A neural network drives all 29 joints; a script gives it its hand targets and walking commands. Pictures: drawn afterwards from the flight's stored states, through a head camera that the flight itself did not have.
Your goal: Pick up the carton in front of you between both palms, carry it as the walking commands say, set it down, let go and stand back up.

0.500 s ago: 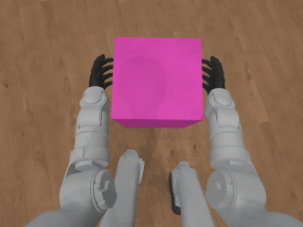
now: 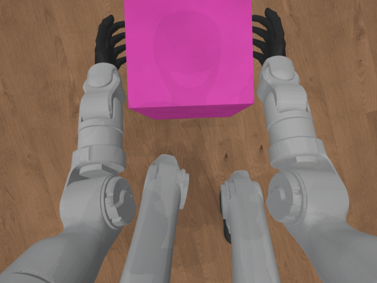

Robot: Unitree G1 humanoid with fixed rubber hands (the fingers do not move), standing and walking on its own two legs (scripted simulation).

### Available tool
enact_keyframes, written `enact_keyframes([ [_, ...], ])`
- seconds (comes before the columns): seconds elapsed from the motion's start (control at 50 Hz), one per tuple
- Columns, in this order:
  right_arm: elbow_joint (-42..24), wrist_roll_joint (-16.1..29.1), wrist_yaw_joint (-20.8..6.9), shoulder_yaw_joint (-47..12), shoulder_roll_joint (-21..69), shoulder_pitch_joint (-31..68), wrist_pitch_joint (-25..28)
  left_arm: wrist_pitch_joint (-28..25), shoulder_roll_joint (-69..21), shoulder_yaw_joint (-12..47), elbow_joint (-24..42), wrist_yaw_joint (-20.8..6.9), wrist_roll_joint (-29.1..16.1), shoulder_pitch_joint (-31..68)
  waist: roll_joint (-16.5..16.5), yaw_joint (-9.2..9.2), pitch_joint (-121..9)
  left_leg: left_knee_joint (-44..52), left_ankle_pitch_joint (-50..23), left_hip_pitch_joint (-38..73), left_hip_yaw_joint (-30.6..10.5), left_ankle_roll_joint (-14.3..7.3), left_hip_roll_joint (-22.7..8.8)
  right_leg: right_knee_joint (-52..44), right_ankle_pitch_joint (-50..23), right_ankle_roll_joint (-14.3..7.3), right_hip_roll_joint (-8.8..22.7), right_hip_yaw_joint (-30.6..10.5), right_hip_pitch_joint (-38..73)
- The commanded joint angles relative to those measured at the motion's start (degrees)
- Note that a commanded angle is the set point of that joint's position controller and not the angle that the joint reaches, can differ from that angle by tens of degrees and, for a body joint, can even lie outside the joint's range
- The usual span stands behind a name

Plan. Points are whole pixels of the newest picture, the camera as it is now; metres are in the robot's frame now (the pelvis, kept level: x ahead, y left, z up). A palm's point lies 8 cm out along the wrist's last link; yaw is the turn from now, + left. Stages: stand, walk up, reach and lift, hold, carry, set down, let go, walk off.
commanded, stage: set down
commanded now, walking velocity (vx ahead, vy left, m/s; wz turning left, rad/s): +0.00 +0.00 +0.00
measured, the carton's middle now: (190, 68) +0.50 +0.10 -0.20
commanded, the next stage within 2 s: none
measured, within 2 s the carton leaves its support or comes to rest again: rests again in 1.54 s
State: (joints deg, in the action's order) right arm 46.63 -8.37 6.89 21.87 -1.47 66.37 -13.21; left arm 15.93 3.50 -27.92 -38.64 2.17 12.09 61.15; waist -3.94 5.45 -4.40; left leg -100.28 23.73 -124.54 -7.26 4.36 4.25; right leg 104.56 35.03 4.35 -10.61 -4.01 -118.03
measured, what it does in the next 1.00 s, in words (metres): lowers itself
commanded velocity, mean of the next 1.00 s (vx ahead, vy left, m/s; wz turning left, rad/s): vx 0.00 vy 0.00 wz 0.00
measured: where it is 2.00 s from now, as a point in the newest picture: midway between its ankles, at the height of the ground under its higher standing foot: (195, 210)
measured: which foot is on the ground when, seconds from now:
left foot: down 0.00-1.00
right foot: down 0.00-1.00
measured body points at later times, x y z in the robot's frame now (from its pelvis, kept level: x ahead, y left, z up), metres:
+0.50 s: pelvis -0.01 +0.00 -0.08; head +0.36 +0.03 +0.19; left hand +0.49 +0.26 -0.24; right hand +0.56 -0.04 -0.25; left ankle +0.12 +0.14 -0.44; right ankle +0.08 -0.12 -0.44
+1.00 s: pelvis -0.01 -0.01 -0.09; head +0.35 +0.03 +0.17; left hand +0.48 +0.25 -0.27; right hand +0.56 -0.05 -0.26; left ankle +0.12 +0.14 -0.44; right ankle +0.08 -0.12 -0.44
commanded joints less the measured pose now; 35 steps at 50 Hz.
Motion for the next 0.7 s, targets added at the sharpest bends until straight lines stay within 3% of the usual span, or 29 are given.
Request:
enact_keyframes([
  [0.0,0.0,5.5,-11.0,-24.8,50.5,35.1,1.7,-1.7,-46.0,26.6,-0.4,-13.4,-6.6,35.9,1.3,4.04,-61.1,2.6,-17.2,47.0,12.7,-0.5,2.4,-8.9,-12.4,-1.4,-2.9,8.6,16.6],
  [0.28,1.3,9.4,-9.3,-26.9,44.4,45.5,2.3,-2.8,-38.6,25.9,-1.2,-13.9,-10.8,46.6,-0.6,7.36,-59.4,-7.2,-16.8,39.7,14.0,-0.2,0.7,1.5,-11.5,-1.6,-2.2,9.1,15.0],
  [0.4,0.0,11.8,-9.4,-31.3,47.0,47.2,3.0,-3.7,-37.5,25.7,-1.0,-14.7,-13.2,47.3,-6.6,9.62,-57.5,-10.1,-22.7,38.2,13.5,-0.9,0.6,4.5,-17.1,-1.2,-2.2,9.4,15.7],
  [0.52,3.2,11.1,-9.9,-30.8,47.3,44.2,3.3,-4.0,-37.2,23.3,-4.9,-15.5,-12.1,44.2,-7.8,9.74,-52.9,-11.4,-22.4,33.7,13.3,-1.4,0.4,5.1,-17.6,-1.4,-2.0,8.7,12.9],
  [0.68,6.5,10.3,-10.2,-27.7,44.3,43.4,4.2,-5.1,-33.2,20.6,-6.4,-15.8,-10.4,45.4,-6.2,9.34,-45.5,-12.1,-19.1,28.3,12.9,-2.0,-0.1,5.2,-15.8,-2.3,-2.1,7.3,9.2],
])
